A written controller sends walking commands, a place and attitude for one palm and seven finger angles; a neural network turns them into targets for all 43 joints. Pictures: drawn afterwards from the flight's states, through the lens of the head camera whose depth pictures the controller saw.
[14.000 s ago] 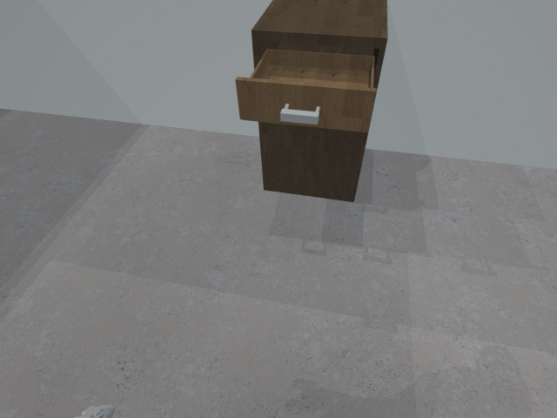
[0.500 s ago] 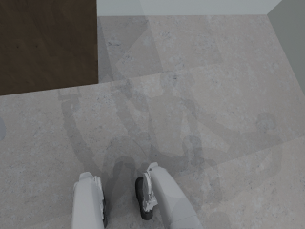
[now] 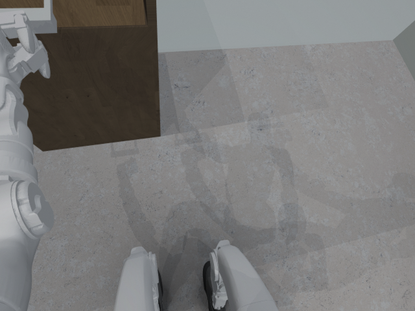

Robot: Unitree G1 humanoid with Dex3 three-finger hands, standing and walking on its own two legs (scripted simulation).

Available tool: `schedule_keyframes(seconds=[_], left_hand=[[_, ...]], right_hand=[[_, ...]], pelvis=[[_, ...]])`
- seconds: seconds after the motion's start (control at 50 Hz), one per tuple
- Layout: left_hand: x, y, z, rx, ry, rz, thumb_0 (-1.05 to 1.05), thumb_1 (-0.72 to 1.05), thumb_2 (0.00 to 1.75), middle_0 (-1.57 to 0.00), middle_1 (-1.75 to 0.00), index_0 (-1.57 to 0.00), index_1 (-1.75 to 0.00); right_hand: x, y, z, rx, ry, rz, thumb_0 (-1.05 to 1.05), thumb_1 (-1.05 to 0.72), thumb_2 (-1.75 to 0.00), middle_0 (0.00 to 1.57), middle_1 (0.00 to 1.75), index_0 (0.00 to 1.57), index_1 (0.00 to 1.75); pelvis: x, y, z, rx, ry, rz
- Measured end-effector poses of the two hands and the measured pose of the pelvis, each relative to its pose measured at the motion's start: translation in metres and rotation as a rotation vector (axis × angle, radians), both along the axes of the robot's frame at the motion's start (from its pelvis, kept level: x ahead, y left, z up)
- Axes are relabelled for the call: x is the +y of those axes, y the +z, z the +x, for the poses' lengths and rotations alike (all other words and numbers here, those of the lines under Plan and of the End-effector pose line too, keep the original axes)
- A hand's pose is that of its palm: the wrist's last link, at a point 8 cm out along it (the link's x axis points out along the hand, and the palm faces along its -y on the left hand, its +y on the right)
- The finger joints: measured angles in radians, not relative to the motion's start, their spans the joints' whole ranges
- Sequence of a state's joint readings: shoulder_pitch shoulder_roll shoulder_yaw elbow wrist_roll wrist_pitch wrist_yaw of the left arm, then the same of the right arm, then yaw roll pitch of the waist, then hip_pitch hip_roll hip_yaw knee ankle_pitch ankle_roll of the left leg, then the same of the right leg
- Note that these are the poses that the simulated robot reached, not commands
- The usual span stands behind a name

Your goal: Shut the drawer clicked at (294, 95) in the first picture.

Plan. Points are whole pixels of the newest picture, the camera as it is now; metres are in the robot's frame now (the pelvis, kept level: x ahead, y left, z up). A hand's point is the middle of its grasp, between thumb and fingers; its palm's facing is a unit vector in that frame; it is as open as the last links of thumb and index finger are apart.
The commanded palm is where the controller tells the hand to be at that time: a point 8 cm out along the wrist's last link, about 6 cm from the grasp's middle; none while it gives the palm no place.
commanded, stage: draw the hand back to the body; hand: left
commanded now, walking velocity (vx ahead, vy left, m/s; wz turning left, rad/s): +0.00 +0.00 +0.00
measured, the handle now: (16, 10) +0.64 +0.28 +0.05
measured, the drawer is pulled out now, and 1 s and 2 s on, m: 0.00 0.00 0.00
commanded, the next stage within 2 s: step back with the hand held close in 1.36 s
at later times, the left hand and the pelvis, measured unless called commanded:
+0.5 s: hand out of the picture +0.40 +0.23 +0.15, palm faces +0.09 -1.00 -0.02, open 3.3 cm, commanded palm +0.35 +0.28 +0.16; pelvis +0.04 +0.00 +0.08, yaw +3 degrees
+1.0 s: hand out of the picture +0.25 +0.24 +0.25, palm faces +0.40 -0.86 -0.31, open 3.2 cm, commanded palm +0.20 +0.28 +0.27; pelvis +0.04 -0.01 +0.13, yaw +4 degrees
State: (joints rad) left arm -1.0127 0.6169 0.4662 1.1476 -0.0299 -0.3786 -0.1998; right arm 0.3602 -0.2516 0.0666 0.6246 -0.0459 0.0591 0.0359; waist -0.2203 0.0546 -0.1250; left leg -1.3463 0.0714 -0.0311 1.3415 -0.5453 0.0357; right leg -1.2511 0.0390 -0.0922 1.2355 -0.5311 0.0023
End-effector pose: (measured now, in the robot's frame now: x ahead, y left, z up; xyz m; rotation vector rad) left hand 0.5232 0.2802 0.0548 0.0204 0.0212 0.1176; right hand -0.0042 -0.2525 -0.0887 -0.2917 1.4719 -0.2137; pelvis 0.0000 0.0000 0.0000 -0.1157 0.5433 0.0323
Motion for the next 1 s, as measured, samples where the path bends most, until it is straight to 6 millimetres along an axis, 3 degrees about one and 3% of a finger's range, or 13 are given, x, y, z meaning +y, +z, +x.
schedule_keyframes(seconds=[0.08, 0.2, 0.38, 0.5, 0.66, 0.84, 1.0], left_hand=[[0.001, 0.004, -0.009, -0.012, -0.012, 0.013, 0.02, 0.89, 0.9, -1.4, -1.6, -1.39, -1.6], [0.002, 0.019, -0.052, 0.02, -0.024, 0.013, 0.02, 0.9, 0.9, -1.4, -1.6, -1.39, -1.6], [0.012, 0.067, -0.112, -0.012, 0.01, 0.0, 0.02, 0.9, 0.9, -1.4, -1.6, -1.4, -1.6], [0.006, 0.096, -0.15, -0.046, -0.032, 0.0, 0.02, 0.9, 0.9, -1.4, -1.6, -1.4, -1.6], [0.003, 0.125, -0.209, 0.096, 0.141, 0.199, 0.01, 0.89, 0.9, -1.4, -1.6, -1.4, -1.6], [0.005, 0.177, -0.262, 0.038, 0.269, 0.258, 0.02, 0.89, 0.9, -1.4, -1.6, -1.4, -1.6], [-0.004, 0.211, -0.309, -0.02, 0.297, 0.314, 0.01, 0.89, 0.9, -1.4, -1.6, -1.4, -1.6]], right_hand=[[-0.004, 0.002, 0.017, -0.019, -0.005, 0.006, 0.0, -0.9, -0.89, 0.2, 0.3, 0.2, 0.29], [0.0, 0.02, 0.054, -0.097, -0.01, 0.047, 0.0, -0.9, -0.89, 0.2, 0.3, 0.2, 0.29], [0.001, 0.059, 0.125, -0.309, 0.074, 0.054, 0.0, -0.9, -0.89, 0.2, 0.3, 0.2, 0.29], [0.003, 0.081, 0.166, -0.464, 0.109, 0.066, 0.01, -0.9, -0.89, 0.2, 0.3, 0.2, 0.29], [0.023, 0.112, 0.211, -0.608, 0.132, 0.095, 0.01, -0.9, -0.89, 0.2, 0.3, 0.2, 0.29], [0.045, 0.14, 0.244, -0.736, 0.229, 0.149, 0.01, -0.9, -0.89, 0.2, 0.3, 0.2, 0.29], [0.047, 0.15, 0.251, -0.782, 0.267, 0.178, 0.01, -0.9, -0.89, 0.2, 0.3, 0.2, 0.3]], pelvis=[[-0.001, 0.006, 0.006, -0.012, -0.002, 0.008], [0.0, 0.033, 0.02, -0.071, -0.003, 0.028], [-0.003, 0.067, 0.035, -0.195, 0.03, 0.048], [-0.001, 0.08, 0.039, -0.272, 0.037, 0.061], [-0.002, 0.105, 0.04, -0.396, 0.029, 0.098], [-0.006, 0.124, 0.042, -0.512, 0.044, 0.121], [-0.013, 0.132, 0.044, -0.568, 0.046, 0.13]])
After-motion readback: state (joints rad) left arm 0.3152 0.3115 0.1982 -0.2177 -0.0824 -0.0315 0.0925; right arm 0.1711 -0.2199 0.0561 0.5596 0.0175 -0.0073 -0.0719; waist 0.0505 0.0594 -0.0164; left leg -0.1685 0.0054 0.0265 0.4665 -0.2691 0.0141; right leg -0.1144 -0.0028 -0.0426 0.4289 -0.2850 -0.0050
